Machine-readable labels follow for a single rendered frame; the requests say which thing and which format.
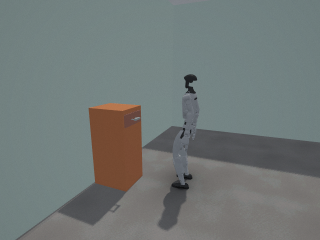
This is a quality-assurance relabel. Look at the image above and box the left robot hand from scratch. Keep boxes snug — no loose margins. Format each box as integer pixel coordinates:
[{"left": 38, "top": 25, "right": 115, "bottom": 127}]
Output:
[{"left": 180, "top": 136, "right": 189, "bottom": 152}]

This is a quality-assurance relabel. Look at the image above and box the right robot upper arm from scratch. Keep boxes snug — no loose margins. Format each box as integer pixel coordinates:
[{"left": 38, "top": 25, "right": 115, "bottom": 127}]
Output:
[{"left": 195, "top": 99, "right": 200, "bottom": 113}]

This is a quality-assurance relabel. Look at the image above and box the right robot thigh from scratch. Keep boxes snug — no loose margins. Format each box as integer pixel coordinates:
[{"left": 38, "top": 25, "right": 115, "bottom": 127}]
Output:
[{"left": 179, "top": 144, "right": 187, "bottom": 157}]

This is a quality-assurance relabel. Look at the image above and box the right robot forearm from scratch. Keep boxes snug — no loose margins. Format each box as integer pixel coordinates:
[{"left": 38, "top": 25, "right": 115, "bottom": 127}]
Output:
[{"left": 193, "top": 112, "right": 199, "bottom": 128}]

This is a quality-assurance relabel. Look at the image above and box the right robot shin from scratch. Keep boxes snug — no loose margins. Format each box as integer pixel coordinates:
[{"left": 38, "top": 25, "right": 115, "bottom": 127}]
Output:
[{"left": 178, "top": 153, "right": 189, "bottom": 175}]

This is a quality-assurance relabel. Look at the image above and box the right robot hand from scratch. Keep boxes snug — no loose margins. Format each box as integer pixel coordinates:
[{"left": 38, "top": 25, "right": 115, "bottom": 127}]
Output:
[{"left": 188, "top": 127, "right": 197, "bottom": 140}]

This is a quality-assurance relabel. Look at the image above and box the left robot upper arm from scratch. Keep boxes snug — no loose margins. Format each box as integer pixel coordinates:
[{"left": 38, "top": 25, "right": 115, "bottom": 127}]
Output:
[{"left": 183, "top": 93, "right": 194, "bottom": 117}]

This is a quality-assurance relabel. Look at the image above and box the left robot forearm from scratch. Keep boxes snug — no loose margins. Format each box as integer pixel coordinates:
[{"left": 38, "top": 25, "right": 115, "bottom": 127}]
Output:
[{"left": 184, "top": 112, "right": 193, "bottom": 137}]

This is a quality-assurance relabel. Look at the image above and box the cabinet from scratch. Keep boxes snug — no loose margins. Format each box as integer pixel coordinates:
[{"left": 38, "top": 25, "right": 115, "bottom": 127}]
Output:
[{"left": 88, "top": 103, "right": 143, "bottom": 192}]

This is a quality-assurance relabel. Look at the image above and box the drawer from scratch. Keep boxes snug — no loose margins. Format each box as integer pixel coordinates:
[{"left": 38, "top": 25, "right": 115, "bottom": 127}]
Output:
[{"left": 124, "top": 110, "right": 141, "bottom": 128}]

